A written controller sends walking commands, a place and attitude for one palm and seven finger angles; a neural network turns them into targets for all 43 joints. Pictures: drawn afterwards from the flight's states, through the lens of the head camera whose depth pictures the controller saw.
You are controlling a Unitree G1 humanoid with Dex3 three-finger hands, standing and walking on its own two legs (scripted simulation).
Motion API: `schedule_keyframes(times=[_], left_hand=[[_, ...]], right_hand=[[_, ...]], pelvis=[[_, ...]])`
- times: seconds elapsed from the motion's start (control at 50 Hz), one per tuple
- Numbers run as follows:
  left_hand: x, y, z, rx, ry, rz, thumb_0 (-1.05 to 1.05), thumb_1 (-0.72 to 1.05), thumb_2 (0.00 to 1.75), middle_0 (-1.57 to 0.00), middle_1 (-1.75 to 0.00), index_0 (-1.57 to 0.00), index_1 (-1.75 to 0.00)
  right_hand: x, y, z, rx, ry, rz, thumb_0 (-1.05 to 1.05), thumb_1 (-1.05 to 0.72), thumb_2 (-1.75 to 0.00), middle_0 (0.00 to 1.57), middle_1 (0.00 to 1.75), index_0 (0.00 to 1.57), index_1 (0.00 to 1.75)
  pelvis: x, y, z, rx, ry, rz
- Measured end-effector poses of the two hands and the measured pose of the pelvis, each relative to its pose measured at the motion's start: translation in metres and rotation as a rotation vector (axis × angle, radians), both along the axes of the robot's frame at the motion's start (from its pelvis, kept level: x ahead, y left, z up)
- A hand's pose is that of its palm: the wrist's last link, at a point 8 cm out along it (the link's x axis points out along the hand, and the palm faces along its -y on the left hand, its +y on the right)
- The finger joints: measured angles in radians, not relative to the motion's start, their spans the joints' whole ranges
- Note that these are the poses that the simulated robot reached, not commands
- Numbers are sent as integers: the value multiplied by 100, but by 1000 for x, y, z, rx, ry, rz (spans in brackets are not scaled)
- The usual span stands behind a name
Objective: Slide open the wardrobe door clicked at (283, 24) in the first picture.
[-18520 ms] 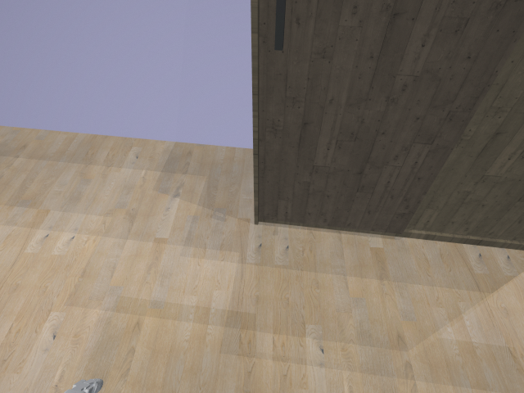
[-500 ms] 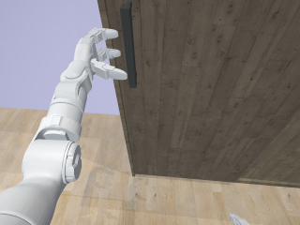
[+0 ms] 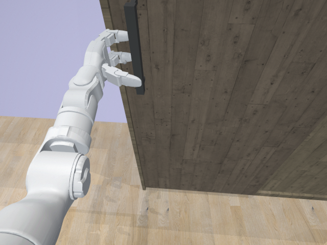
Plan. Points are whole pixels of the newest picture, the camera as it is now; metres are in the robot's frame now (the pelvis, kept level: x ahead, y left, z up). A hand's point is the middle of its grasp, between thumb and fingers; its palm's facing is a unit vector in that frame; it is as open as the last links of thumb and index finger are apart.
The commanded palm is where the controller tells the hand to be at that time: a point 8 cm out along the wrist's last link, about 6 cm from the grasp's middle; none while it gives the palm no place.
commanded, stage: feel for the door with the fingertips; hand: left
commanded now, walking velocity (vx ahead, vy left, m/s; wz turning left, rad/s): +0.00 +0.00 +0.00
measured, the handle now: (137, 51) +0.52 +0.07 +0.22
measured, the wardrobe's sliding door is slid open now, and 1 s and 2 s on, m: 0.00 0.00 0.00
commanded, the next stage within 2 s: slide the fingers in behind the handle in 0.26 s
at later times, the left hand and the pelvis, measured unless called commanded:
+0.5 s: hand (130, 59) +0.48 +0.08 +0.22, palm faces -0.10 -1.00 +0.00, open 13.7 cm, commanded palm +0.46 +0.14 +0.22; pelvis +0.00 +0.00 +0.00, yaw +0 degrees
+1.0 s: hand (136, 62) +0.47 +0.06 +0.22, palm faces -0.12 -0.99 -0.01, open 14.0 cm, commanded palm +0.45 +0.12 +0.22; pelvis +0.00 +0.00 +0.00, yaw +0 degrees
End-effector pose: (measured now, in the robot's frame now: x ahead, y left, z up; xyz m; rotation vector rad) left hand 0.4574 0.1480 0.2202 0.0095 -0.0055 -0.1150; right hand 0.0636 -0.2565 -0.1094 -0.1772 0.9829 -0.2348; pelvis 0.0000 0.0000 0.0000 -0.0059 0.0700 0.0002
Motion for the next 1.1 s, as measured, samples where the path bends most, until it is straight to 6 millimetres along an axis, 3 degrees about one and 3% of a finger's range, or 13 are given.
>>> schedule_keyframes(times=[0.14,0.28,0.56,0.76,1.1], left_hand=[[4,-18,-2,-11,1,4,-1,-50,30,-30,-120,-30,-120],[7,-15,-2,3,6,23,-1,-50,30,-31,-121,-32,-120],[10,-11,-2,-10,7,21,-1,-50,30,-34,-123,-35,-122],[1,0,-4,5,-10,24,-1,-50,30,-31,-121,-31,-120],[-2,-38,1,2,7,-4,-1,-50,30,-30,-121,-30,-120]], right_hand=[[14,6,2,25,-41,1,1,-90,-90,20,29,20,30],[20,10,2,40,-47,0,1,-90,-90,20,30,21,30],[2,2,-1,15,7,-11,1,-90,-90,20,30,21,30],[-1,2,1,12,-2,-27,1,-90,-90,20,29,20,30],[28,21,1,48,-67,34,1,-90,-90,20,30,21,30]], pelvis=[[3,-1,0,3,5,-13],[5,-2,0,3,2,-17],[4,-2,0,3,10,-10],[3,0,0,0,-2,-15],[1,3,-1,4,-2,-4]])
